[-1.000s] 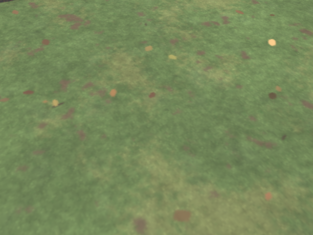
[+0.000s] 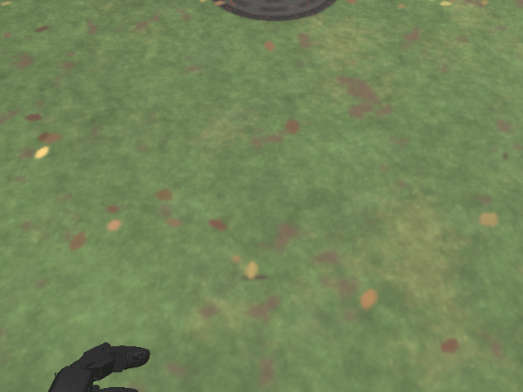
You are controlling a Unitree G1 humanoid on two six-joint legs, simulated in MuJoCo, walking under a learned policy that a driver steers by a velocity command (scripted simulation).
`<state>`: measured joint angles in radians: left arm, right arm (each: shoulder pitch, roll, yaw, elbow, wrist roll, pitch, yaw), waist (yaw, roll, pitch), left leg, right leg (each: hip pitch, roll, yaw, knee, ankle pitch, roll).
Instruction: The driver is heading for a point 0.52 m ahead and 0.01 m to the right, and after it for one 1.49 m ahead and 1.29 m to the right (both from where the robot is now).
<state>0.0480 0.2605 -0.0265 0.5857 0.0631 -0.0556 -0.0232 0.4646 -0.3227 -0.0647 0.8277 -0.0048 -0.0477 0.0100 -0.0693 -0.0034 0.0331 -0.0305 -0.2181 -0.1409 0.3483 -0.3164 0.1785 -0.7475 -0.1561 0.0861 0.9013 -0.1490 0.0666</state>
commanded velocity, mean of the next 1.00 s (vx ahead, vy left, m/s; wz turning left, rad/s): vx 1.00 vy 0.00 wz -0.13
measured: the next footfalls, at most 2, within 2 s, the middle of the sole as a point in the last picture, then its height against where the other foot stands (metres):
right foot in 0.16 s outside the picture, level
left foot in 0.56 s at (192, 319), level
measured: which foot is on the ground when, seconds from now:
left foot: down 0.00-0.16, up 0.18-0.54, down 0.56-1.00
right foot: up 0.00-0.14, down 0.16-0.56, up 0.58-0.98, down 1.00-1.00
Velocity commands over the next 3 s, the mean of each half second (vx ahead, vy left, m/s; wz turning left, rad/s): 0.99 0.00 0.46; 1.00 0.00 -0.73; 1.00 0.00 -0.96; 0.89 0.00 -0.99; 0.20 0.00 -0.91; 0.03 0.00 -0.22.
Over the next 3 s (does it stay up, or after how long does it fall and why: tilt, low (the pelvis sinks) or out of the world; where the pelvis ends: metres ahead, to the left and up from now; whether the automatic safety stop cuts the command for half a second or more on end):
stays up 1.80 -0.50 0.00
